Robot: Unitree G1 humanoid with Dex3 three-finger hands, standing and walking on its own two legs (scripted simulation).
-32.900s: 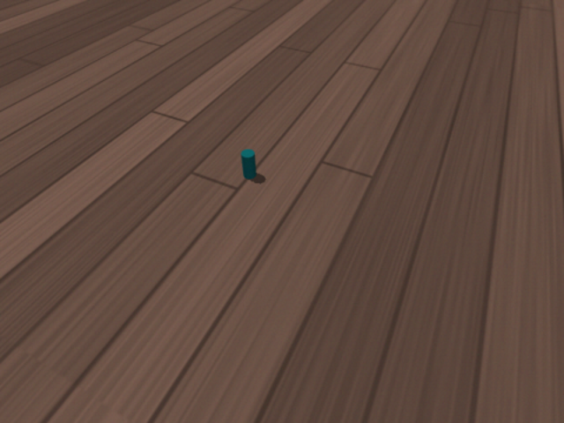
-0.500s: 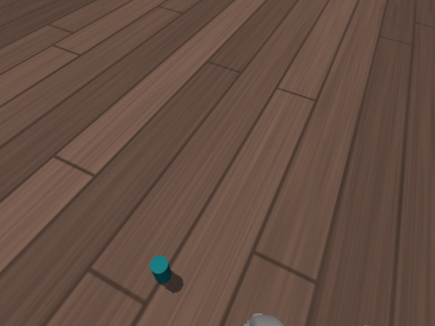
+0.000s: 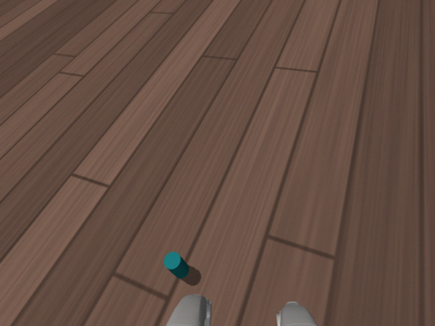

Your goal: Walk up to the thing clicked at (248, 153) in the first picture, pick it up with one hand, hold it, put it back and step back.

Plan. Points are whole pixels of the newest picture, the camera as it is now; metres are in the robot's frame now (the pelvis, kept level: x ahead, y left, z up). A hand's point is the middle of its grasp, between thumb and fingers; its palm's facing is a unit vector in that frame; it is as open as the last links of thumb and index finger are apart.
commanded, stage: walk up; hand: left
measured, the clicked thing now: (177, 265) +0.44 +0.28 -0.66
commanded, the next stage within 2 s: none
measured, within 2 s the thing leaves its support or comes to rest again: neither
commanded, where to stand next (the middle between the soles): +0.10 +0.07 m, yaw +1 degrees
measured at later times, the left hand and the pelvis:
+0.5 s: hand out of the picture +0.07 +0.32 -0.15, palm faces -0.11 -0.94 -0.33, open 7.4 cm; pelvis +0.00 +0.04 +0.01, yaw -4 degrees
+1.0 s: hand out of the picture +0.09 +0.36 -0.09, palm faces -0.02 -0.76 -0.65, open 7.4 cm; pelvis +0.00 +0.03 -0.01, yaw -1 degrees
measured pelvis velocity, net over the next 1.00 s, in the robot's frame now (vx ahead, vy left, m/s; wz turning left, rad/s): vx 0.00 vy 0.03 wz -0.02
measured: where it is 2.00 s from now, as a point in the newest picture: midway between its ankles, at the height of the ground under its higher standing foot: outside the picture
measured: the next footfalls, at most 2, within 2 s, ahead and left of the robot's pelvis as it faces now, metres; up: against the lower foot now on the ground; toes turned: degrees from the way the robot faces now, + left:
left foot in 0.18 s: +0.05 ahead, +0.21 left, +0.00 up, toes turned -1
right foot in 0.60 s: +0.10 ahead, -0.15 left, +0.00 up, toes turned -6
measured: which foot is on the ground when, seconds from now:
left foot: up 0.00-0.16, down 0.18-0.62, up 0.64-1.00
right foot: down 0.00-0.20, up 0.22-0.58, down 0.60-1.00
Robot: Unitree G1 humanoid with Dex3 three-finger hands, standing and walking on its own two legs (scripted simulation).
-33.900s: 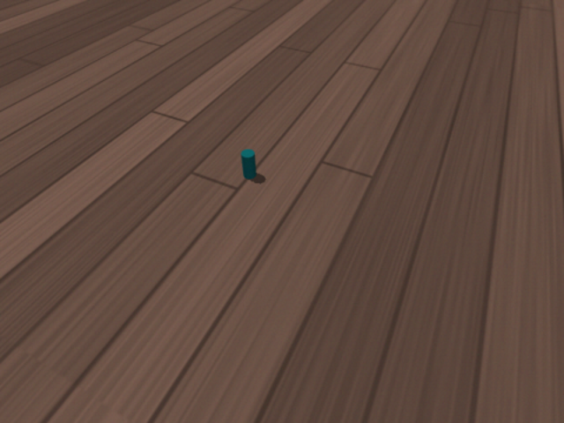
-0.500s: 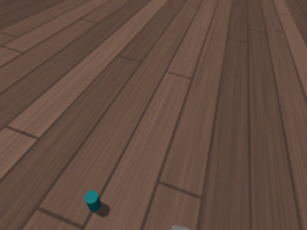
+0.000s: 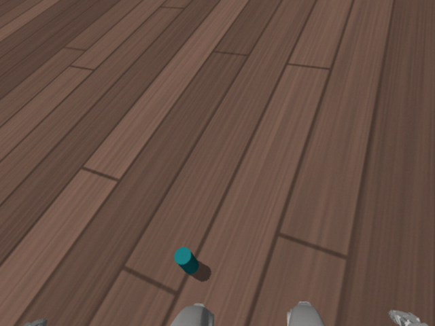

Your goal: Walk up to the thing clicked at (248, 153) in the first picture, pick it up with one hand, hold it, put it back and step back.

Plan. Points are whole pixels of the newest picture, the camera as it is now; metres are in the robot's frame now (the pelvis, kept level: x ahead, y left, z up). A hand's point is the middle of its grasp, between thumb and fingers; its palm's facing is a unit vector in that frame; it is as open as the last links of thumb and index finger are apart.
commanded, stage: walk up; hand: left
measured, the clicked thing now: (187, 261) +0.44 +0.25 -0.65
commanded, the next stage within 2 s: none
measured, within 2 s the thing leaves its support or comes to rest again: neither
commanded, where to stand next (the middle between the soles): +0.10 +0.04 m, yaw +2 degrees
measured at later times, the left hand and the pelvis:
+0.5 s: hand out of the picture +0.03 +0.22 -0.15, palm faces -0.03 -0.94 -0.35, open 7.4 cm; pelvis -0.04 -0.05 +0.00, yaw -1 degrees
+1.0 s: hand out of the picture +0.02 +0.32 -0.10, palm faces +0.01 -0.85 -0.52, open 7.4 cm; pelvis -0.03 +0.02 +0.02, yaw +1 degrees
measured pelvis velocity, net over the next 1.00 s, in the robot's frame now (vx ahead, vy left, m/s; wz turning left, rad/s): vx -0.03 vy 0.02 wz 0.02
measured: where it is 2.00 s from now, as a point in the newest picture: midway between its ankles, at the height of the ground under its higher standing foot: outside the picture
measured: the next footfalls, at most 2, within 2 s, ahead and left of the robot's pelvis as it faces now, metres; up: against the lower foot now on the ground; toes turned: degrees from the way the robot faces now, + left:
left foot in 0.04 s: +0.05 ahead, +0.18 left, +0.00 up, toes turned -2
right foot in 0.40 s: -0.01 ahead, -0.15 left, +0.00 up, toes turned -3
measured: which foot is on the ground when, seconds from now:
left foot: up 0.00-0.02, down 0.04-0.42, up 0.44-0.88, down 0.90-1.00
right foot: down 0.00-0.06, up 0.08-0.38, down 0.40-0.92, up 0.94-1.00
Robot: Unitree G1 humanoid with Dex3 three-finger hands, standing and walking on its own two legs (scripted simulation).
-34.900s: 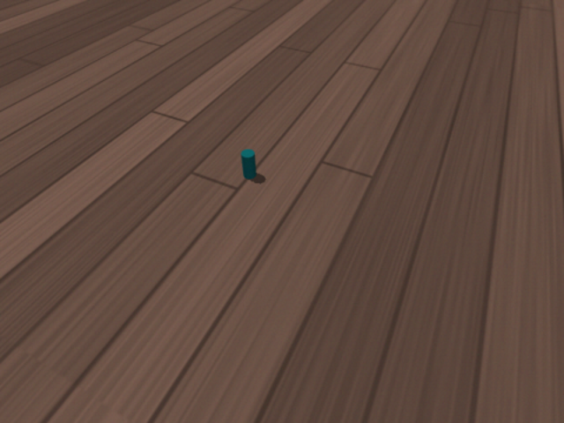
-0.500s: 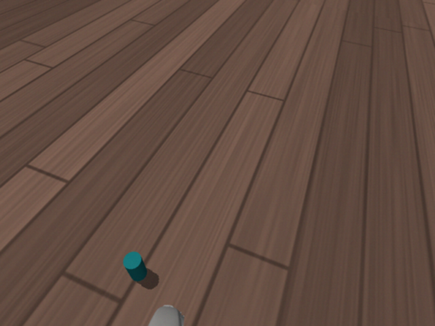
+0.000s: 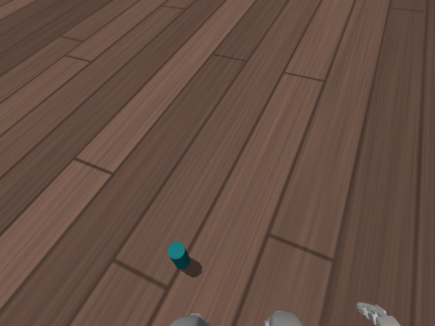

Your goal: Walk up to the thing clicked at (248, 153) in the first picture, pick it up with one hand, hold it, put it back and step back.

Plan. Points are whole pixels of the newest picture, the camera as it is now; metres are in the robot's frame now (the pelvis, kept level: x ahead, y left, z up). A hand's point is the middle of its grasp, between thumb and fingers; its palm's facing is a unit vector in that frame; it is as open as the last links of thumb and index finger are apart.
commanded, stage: walk up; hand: left
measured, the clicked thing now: (179, 256) +0.47 +0.23 -0.67
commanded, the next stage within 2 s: stand in 1.04 s
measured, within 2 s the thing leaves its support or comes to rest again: neither
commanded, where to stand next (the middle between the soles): +0.13 +0.02 m, yaw +1 degrees
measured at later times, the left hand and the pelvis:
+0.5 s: hand out of the picture +0.08 +0.25 -0.15, palm faces -0.08 -0.93 -0.35, open 7.4 cm; pelvis -0.02 -0.01 +0.01, yaw -2 degrees
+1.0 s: hand out of the picture +0.12 +0.23 -0.12, palm faces -0.02 -0.94 -0.33, open 7.4 cm; pelvis +0.02 -0.02 +0.03, yaw -2 degrees
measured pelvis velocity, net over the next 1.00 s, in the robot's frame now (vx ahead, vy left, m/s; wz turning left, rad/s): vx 0.02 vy -0.02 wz -0.03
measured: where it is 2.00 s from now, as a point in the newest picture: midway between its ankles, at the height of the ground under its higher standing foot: outside the picture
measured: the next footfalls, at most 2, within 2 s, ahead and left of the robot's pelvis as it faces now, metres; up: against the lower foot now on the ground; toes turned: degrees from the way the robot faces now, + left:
right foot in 0.20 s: +0.07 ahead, -0.13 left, +0.00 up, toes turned -3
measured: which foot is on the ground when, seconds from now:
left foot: down 0.00-1.00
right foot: up 0.00-0.18, down 0.20-1.00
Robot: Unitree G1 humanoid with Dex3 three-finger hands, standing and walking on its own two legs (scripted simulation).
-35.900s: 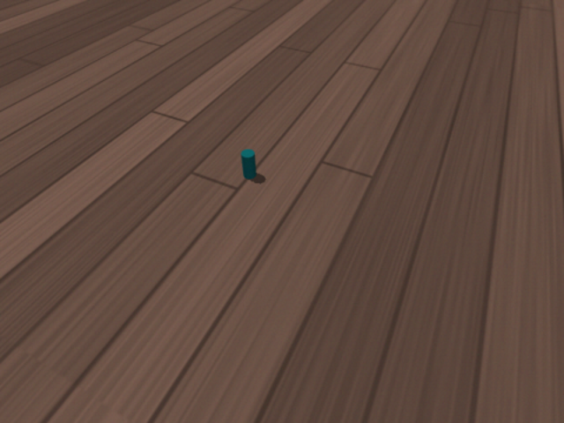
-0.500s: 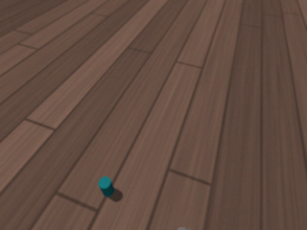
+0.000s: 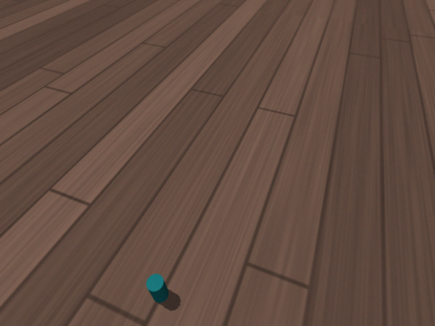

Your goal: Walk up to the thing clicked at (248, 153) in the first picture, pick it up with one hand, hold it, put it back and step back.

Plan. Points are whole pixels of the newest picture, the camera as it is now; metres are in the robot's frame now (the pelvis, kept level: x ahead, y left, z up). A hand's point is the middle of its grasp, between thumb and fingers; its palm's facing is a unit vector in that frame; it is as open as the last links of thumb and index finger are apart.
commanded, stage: walk up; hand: left
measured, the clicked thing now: (158, 288) +0.44 +0.26 -0.71
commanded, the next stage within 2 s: stand in 0.04 s
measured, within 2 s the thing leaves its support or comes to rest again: neither
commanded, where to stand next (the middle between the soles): +0.11 +0.04 m, yaw +3 degrees
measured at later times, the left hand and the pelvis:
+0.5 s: hand out of the picture +0.09 +0.25 -0.15, palm faces -0.03 -0.94 -0.34, open 7.4 cm; pelvis +0.01 +0.01 +0.01, yaw -1 degrees
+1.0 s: hand out of the picture +0.10 +0.25 -0.15, palm faces -0.03 -0.94 -0.34, open 7.4 cm; pelvis +0.01 +0.01 +0.01, yaw -1 degrees
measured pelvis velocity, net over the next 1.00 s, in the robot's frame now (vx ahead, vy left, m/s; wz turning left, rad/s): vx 0.01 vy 0.01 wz -0.01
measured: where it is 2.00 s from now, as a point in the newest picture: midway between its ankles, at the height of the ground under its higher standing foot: outside the picture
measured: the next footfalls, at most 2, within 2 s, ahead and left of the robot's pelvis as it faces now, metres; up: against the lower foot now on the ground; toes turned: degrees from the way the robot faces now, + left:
none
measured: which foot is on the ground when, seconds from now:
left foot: down 0.00-1.00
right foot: down 0.00-1.00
